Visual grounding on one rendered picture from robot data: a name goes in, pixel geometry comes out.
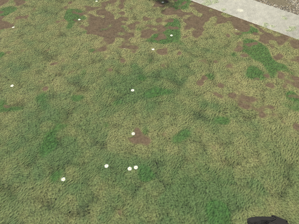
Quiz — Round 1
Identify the right robot hand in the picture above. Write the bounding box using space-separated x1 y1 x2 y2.
247 215 289 224

